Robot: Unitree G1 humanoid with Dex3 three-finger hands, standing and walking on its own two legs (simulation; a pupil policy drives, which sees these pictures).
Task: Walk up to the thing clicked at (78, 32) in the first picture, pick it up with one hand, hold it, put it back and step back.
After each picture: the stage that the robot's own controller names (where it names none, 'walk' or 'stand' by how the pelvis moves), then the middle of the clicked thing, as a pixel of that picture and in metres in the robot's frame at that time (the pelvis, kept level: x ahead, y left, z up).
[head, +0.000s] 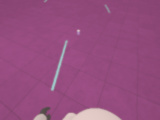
stand; (78, 32) +2.24 +0.42 -0.72
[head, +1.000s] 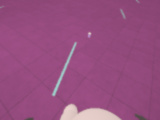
walk; (89, 35) +2.11 +0.18 -0.70
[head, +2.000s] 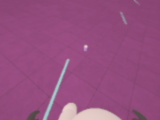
walk; (85, 48) +1.46 +0.11 -0.69
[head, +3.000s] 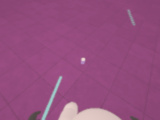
walk; (83, 61) +0.98 +0.13 -0.70
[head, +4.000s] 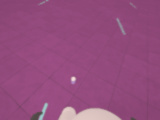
walk; (73, 80) +0.65 +0.17 -0.70
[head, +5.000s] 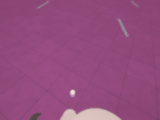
walk; (72, 93) +0.44 +0.16 -0.71
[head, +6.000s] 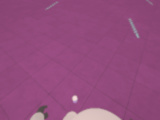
stand; (75, 99) +0.35 +0.16 -0.71
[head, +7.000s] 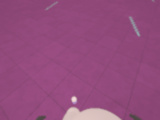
stand; (74, 100) +0.33 +0.19 -0.71
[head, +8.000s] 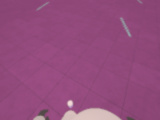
stand; (70, 104) +0.28 +0.20 -0.72
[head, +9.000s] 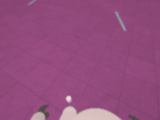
stand; (69, 99) +0.30 +0.22 -0.71
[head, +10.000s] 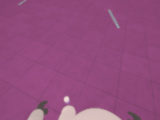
stand; (66, 100) +0.28 +0.24 -0.71
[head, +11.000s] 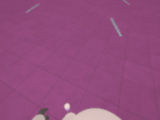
stand; (67, 107) +0.26 +0.23 -0.72
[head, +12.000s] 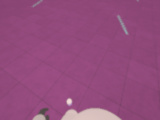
stand; (69, 102) +0.29 +0.21 -0.72
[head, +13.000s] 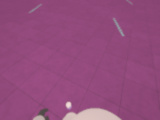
stand; (68, 105) +0.28 +0.22 -0.72
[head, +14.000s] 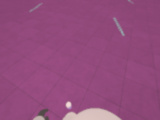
stand; (69, 105) +0.27 +0.22 -0.72
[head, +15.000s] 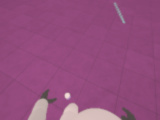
go down; (67, 96) +0.29 +0.23 -0.69
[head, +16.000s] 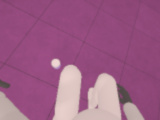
go down; (56, 64) +0.34 +0.29 -0.28
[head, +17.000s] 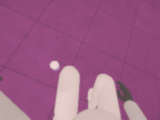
close in; (55, 65) +0.32 +0.30 -0.29
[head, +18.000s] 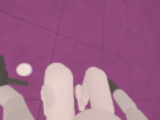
close in; (25, 70) +0.27 +0.32 -0.21
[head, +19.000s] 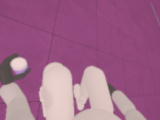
close; (20, 67) +0.30 +0.33 -0.20
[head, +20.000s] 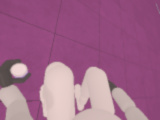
lift; (20, 72) +0.26 +0.34 -0.20
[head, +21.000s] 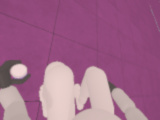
lift; (20, 73) +0.26 +0.33 -0.20
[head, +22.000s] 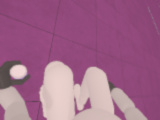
lift; (19, 73) +0.25 +0.34 -0.20
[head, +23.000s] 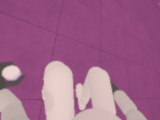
lift; (14, 75) +0.23 +0.37 -0.20
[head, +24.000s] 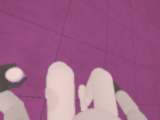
lift; (17, 76) +0.21 +0.37 -0.18
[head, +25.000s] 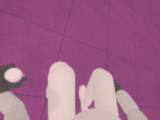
lift; (16, 77) +0.21 +0.38 -0.18
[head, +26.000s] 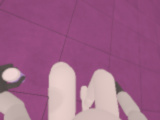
lift; (15, 76) +0.20 +0.40 -0.17
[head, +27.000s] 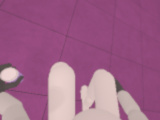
lift; (13, 76) +0.20 +0.41 -0.16
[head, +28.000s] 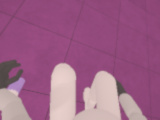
go down; (15, 87) +0.13 +0.43 -0.22
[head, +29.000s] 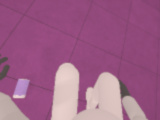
stand; (21, 88) +0.09 +0.43 -0.26
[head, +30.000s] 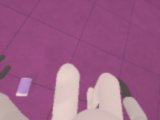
stand; (24, 86) +0.10 +0.43 -0.27
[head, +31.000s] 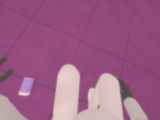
approach; (26, 86) +0.10 +0.43 -0.28
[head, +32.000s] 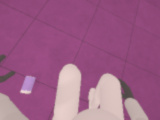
go down; (28, 84) +0.11 +0.43 -0.28
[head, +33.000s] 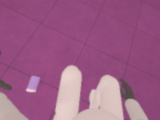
go down; (33, 83) +0.13 +0.43 -0.31
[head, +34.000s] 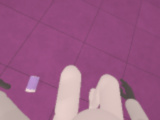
go down; (32, 83) +0.13 +0.43 -0.31
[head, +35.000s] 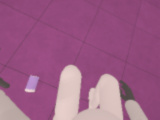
go down; (32, 83) +0.13 +0.42 -0.31
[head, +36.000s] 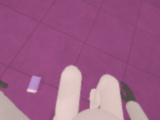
go down; (34, 83) +0.13 +0.42 -0.31
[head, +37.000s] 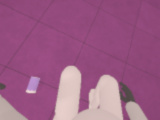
go down; (33, 84) +0.12 +0.42 -0.31
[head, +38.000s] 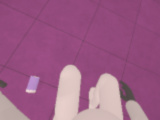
go down; (33, 84) +0.12 +0.41 -0.31
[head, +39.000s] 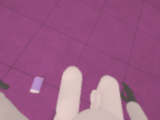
go down; (37, 84) +0.13 +0.41 -0.32
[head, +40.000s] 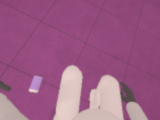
go down; (36, 83) +0.12 +0.41 -0.31
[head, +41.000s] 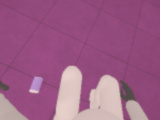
go down; (36, 84) +0.12 +0.41 -0.31
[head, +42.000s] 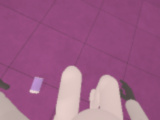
approach; (36, 84) +0.12 +0.40 -0.31
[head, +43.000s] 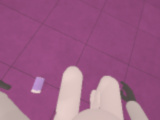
approach; (38, 84) +0.13 +0.40 -0.31
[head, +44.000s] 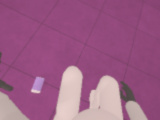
approach; (38, 84) +0.13 +0.40 -0.32
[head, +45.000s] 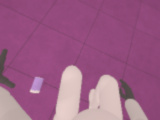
go down; (37, 84) +0.13 +0.40 -0.31
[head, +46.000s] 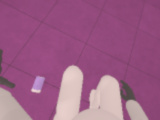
go down; (38, 84) +0.13 +0.39 -0.31
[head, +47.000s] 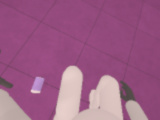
go down; (37, 84) +0.13 +0.39 -0.31
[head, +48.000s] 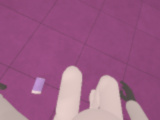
go down; (38, 85) +0.13 +0.39 -0.31
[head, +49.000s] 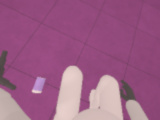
go down; (39, 84) +0.13 +0.39 -0.31
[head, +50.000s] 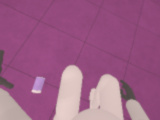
go down; (38, 84) +0.13 +0.38 -0.31
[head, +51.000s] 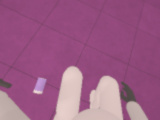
approach; (40, 85) +0.13 +0.38 -0.32
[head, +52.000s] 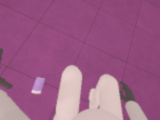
approach; (38, 85) +0.13 +0.38 -0.31
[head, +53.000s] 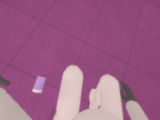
go down; (39, 84) +0.13 +0.38 -0.31
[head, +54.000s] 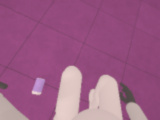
go down; (38, 85) +0.12 +0.37 -0.31
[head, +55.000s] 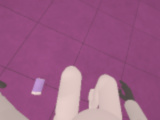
go down; (38, 86) +0.13 +0.37 -0.31
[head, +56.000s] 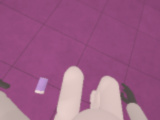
approach; (41, 85) +0.13 +0.37 -0.32
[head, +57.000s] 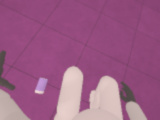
go down; (41, 85) +0.13 +0.37 -0.32
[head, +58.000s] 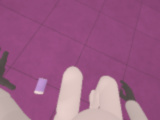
go down; (41, 85) +0.13 +0.37 -0.32
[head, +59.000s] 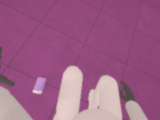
approach; (39, 85) +0.13 +0.37 -0.32
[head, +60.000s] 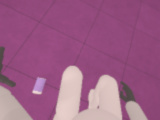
approach; (39, 85) +0.13 +0.37 -0.31
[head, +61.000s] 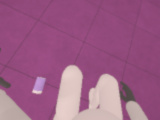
approach; (39, 84) +0.13 +0.37 -0.31
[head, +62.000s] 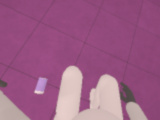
approach; (41, 85) +0.13 +0.36 -0.32
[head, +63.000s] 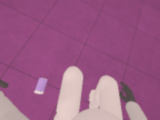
approach; (41, 85) +0.13 +0.36 -0.32
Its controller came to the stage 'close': yes
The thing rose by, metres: 0.06
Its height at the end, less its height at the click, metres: -0.02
